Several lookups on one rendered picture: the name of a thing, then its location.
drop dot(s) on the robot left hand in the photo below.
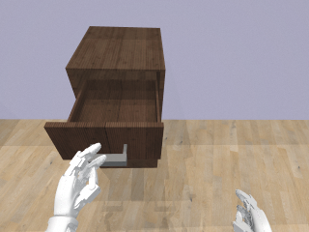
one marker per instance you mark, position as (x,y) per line
(66,201)

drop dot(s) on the drawer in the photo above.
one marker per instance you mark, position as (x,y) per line
(112,112)

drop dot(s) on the robot left forearm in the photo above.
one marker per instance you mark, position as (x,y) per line
(62,223)

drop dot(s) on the cabinet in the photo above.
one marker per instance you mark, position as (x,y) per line
(111,52)

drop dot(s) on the handle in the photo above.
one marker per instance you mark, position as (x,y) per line
(113,159)

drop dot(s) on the robot right hand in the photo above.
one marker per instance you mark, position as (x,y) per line
(255,220)

